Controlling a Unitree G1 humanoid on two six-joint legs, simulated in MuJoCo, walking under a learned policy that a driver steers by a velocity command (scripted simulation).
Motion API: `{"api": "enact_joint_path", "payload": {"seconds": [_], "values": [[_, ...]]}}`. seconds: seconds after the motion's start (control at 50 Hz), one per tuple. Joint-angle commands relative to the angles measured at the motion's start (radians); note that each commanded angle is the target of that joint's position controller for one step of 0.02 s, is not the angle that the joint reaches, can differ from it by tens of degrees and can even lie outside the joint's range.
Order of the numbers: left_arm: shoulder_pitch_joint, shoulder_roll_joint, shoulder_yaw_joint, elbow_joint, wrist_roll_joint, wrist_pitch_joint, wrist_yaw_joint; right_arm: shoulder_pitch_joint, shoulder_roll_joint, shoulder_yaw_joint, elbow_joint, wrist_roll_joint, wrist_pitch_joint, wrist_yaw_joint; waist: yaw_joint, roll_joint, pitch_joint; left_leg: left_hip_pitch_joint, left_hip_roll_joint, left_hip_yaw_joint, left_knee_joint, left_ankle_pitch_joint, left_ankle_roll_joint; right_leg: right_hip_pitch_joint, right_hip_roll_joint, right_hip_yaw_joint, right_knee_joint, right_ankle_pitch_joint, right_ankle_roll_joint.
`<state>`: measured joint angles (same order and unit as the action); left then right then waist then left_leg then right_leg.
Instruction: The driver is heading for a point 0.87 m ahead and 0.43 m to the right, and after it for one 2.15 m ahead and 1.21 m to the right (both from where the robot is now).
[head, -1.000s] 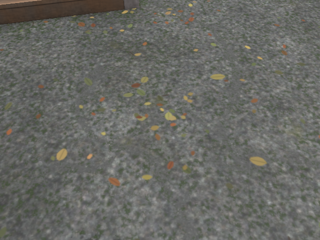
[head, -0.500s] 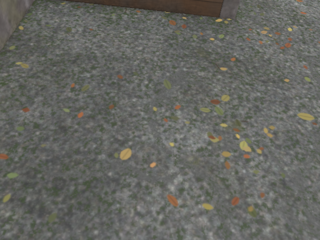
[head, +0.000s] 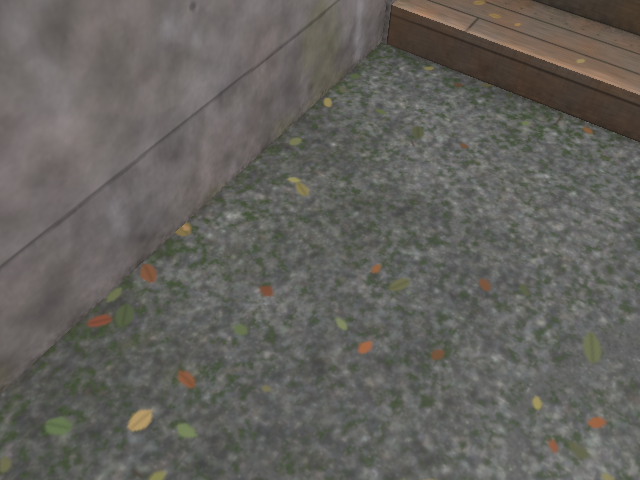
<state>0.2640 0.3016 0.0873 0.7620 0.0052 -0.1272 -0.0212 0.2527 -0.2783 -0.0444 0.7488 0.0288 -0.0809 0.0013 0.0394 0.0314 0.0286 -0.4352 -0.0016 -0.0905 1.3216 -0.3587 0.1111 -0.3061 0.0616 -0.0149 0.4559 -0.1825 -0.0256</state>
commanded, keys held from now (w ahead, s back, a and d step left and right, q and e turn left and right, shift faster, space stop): w+e+shift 1.00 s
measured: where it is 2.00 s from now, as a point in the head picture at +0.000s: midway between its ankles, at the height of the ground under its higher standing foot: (486, 256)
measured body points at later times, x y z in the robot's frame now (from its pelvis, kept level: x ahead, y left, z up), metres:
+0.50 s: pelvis +0.41 +0.03 +0.00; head +0.42 +0.02 +0.45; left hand +0.67 +0.24 -0.07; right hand +0.33 -0.26 -0.12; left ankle +0.38 +0.18 -0.73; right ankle +0.45 -0.11 -0.63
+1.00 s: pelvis +0.79 -0.18 +0.01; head +0.79 -0.21 +0.45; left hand +0.99 +0.00 -0.10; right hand +0.81 -0.52 -0.04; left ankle +1.09 -0.16 -0.65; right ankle +0.71 -0.17 -0.73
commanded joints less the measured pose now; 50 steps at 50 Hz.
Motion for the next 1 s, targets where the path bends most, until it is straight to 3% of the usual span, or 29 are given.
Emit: {"api": "enact_joint_path", "payload": {"seconds": [0.02,0.06,0.1,0.16,0.2,0.24,0.26,0.28,0.3,0.32,0.34,0.36,0.38,0.42,0.52,0.58,0.64,0.68,0.7,0.72,0.74,0.76,0.78,0.8,0.82,0.84,0.88,0.94,1.0], "values": [[0.071,-0.016,-0.023,-0.002,-0.010,-0.013,-0.016,-0.047,0.032,0.023,-0.127,-0.001,-0.027,0.011,-0.045,-0.074,-0.009,-0.268,0.109,-0.054,-0.085,0.002,0.002,0.185,-0.255,0.459,-0.283,-0.173,-0.234],[0.070,0.024,-0.018,0.000,-0.032,-0.012,-0.007,-0.104,0.030,0.036,-0.163,-0.023,-0.037,0.012,-0.068,-0.062,0.058,-0.315,0.139,-0.033,-0.219,0.043,-0.031,0.106,-0.269,0.454,-0.316,-0.135,-0.256],[0.053,0.083,-0.005,-0.020,-0.036,-0.011,0.008,-0.167,0.010,0.046,-0.187,-0.039,-0.053,0.023,-0.065,-0.046,0.077,-0.223,0.135,-0.014,-0.407,0.207,-0.063,0.001,-0.238,0.368,-0.324,-0.075,-0.233],[0.111,0.144,0.008,-0.030,-0.050,-0.010,0.013,-0.265,-0.023,0.043,-0.210,-0.026,-0.069,0.038,-0.027,-0.073,0.060,0.097,0.051,0.051,-0.607,0.377,-0.113,-0.149,-0.206,0.291,-0.343,-0.049,-0.191],[0.163,0.129,-0.002,-0.018,-0.057,0.003,0.015,-0.269,-0.076,0.017,-0.215,-0.009,-0.069,0.028,-0.032,-0.091,0.055,0.150,0.034,0.037,-0.703,0.353,-0.119,-0.057,-0.227,0.313,-0.284,-0.043,-0.162],[0.194,0.117,-0.015,-0.002,-0.039,0.020,0.014,-0.139,-0.144,-0.025,-0.194,-0.002,-0.070,0.012,-0.121,-0.089,-0.032,0.325,-0.002,0.072,-0.751,0.247,-0.083,0.000,-0.180,0.271,-0.030,0.201,-0.112],[0.158,0.106,-0.024,-0.021,-0.021,0.019,0.013,0.054,-0.174,-0.046,-0.160,-0.008,-0.068,0.002,-0.231,-0.087,-0.146,0.576,0.060,0.033,-0.703,0.231,-0.057,-0.135,-0.139,0.233,0.245,0.260,-0.068],[0.188,-0.004,-0.058,-0.049,0.021,0.014,0.016,0.285,-0.265,-0.068,-0.121,-0.015,-0.052,-0.013,-0.273,0.117,-0.342,0.841,0.287,-0.254,-0.740,-0.002,-0.020,-0.296,-0.075,0.168,0.641,-0.137,-0.036],[0.328,-0.073,-0.076,-0.093,-0.076,-0.003,0.021,0.290,-0.318,-0.075,-0.106,-0.040,-0.048,0.004,-0.164,0.462,-0.451,0.920,0.471,-0.855,-1.037,-0.432,0.124,-0.525,-0.036,0.178,0.939,-0.312,-0.033],[0.237,0.005,-0.059,-0.075,-0.108,0.006,0.036,0.214,-0.204,-0.055,-0.106,-0.028,-0.049,0.005,-0.170,0.270,-0.254,0.791,0.436,-0.824,-1.104,-0.540,0.099,-0.642,-0.096,0.171,1.062,-0.227,-0.027],[0.137,0.015,-0.056,-0.093,-0.092,0.015,0.036,0.176,-0.144,-0.041,-0.092,-0.016,-0.046,0.003,-0.166,0.179,-0.133,0.681,0.425,-0.632,-1.082,-0.380,0.080,-0.686,-0.138,0.134,1.079,-0.157,-0.033],[0.100,0.010,-0.054,-0.095,-0.069,0.032,0.034,0.116,-0.106,-0.031,-0.082,-0.029,-0.043,0.004,-0.126,0.060,-0.079,0.549,0.388,-0.475,-1.070,-0.181,0.068,-0.626,-0.182,0.120,1.046,-0.107,-0.030],[0.071,0.005,-0.047,-0.108,-0.049,0.046,0.026,0.064,-0.068,-0.025,-0.067,-0.044,-0.043,0.006,-0.087,0.047,-0.034,0.435,0.340,-0.344,-1.075,-0.058,0.060,-0.575,-0.211,0.131,0.988,-0.080,-0.031],[0.052,-0.030,-0.045,-0.123,-0.063,0.084,0.006,-0.010,-0.017,-0.020,-0.042,-0.043,-0.046,0.013,-0.031,0.086,0.010,0.327,0.301,-0.136,-1.102,0.117,0.029,-0.516,-0.252,0.143,0.919,-0.086,-0.033],[-0.060,-0.024,-0.051,-0.182,-0.034,0.101,-0.019,-0.053,-0.089,-0.039,-0.014,-0.040,-0.057,-0.007,-0.003,0.004,0.089,0.271,0.251,0.176,-1.177,0.329,0.005,-0.515,-0.241,0.085,0.696,0.158,-0.022],[-0.197,0.001,-0.051,-0.215,-0.030,0.089,-0.050,0.011,-0.159,-0.052,0.008,-0.034,-0.053,-0.015,-0.057,-0.061,0.127,0.340,0.231,0.291,-1.202,0.388,-0.028,-0.443,-0.198,-0.026,0.446,0.297,-0.056],[-0.220,0.061,-0.030,-0.237,-0.047,0.081,-0.065,0.050,-0.250,-0.066,0.012,-0.038,-0.030,-0.016,-0.027,0.011,0.076,0.476,0.243,0.345,-1.067,1.034,-0.051,-0.285,-0.085,-0.156,0.344,0.220,-0.107],[-0.017,0.144,0.011,-0.205,-0.062,0.093,-0.060,0.029,-0.304,-0.079,-0.006,-0.033,-0.002,-0.021,0.107,0.105,-0.050,0.499,0.271,0.345,-0.751,1.455,-0.044,-0.042,-0.005,-0.193,0.374,0.063,-0.151],[0.231,0.224,0.055,-0.137,-0.056,0.104,-0.050,-0.011,-0.306,-0.080,-0.031,-0.026,0.001,-0.020,0.225,0.095,-0.165,0.352,0.255,0.318,-0.457,1.436,-0.043,0.295,0.020,-0.150,0.329,0.052,-0.196],[0.347,0.262,0.072,-0.081,-0.065,0.117,-0.027,-0.012,-0.206,-0.052,-0.031,-0.029,-0.016,-0.016,0.243,-0.058,-0.150,0.066,0.116,0.298,-0.028,0.612,-0.093,0.547,-0.035,0.005,0.261,0.059,-0.238],[0.209,0.327,0.061,-0.128,-0.037,0.104,-0.026,0.133,-0.023,0.004,-0.105,-0.036,-0.062,-0.001,0.006,-0.423,-0.217,-0.337,-0.066,0.138,0.354,-0.226,-0.123,0.743,-0.221,0.570,0.102,-0.130,-0.417],[0.213,0.253,0.046,-0.172,-0.023,0.083,-0.029,0.042,-0.120,0.004,-0.161,-0.009,-0.111,0.007,0.074,-0.290,-0.379,-0.433,-0.041,-0.075,0.337,-0.136,-0.072,0.774,-0.325,0.910,-0.157,-0.511,-0.447],[0.215,0.205,0.037,-0.164,-0.014,0.061,-0.029,-0.096,-0.170,-0.009,-0.188,0.023,-0.124,0.004,0.083,-0.141,-0.216,-0.466,-0.007,-0.067,0.249,-0.052,-0.046,0.630,-0.324,0.912,-0.252,-0.541,-0.378],[0.163,0.183,0.028,-0.161,-0.012,0.042,-0.037,-0.113,-0.150,-0.004,-0.189,0.015,-0.123,-0.005,0.015,0.026,-0.106,-0.418,0.030,-0.064,0.144,0.007,-0.044,0.440,-0.305,0.840,-0.254,-0.453,-0.344],[0.093,0.160,0.020,-0.170,-0.009,0.032,-0.038,-0.083,-0.133,-0.003,-0.168,-0.010,-0.110,-0.012,-0.043,0.077,-0.065,-0.328,0.067,-0.076,0.067,0.043,-0.056,0.282,-0.264,0.743,-0.227,-0.348,-0.326],[0.041,0.152,0.017,-0.184,-0.001,0.028,-0.030,-0.037,-0.133,-0.008,-0.154,-0.021,-0.089,-0.010,-0.088,0.044,-0.039,-0.252,0.088,-0.089,0.011,0.066,-0.078,0.157,-0.211,0.659,-0.226,-0.277,-0.325],[0.010,0.111,0.004,-0.176,-0.019,0.031,-0.013,-0.037,-0.136,-0.017,-0.148,-0.033,-0.056,-0.012,-0.109,0.011,0.018,-0.195,0.110,-0.065,-0.125,0.074,-0.121,0.019,-0.145,0.515,-0.248,-0.170,-0.313],[0.050,0.099,-0.002,-0.146,-0.034,0.036,0.022,-0.224,-0.076,0.002,-0.215,-0.065,-0.052,-0.015,-0.046,-0.007,0.082,-0.125,0.069,0.019,-0.406,0.291,-0.170,-0.122,-0.057,0.362,-0.238,0.053,-0.283],[0.101,0.119,0.008,-0.112,-0.043,0.053,0.032,-0.342,-0.030,0.010,-0.260,-0.042,-0.059,-0.001,0.029,-0.069,0.049,0.027,-0.008,0.061,-0.678,0.488,-0.183,-0.155,-0.020,0.334,-0.209,0.011,-0.217]]}}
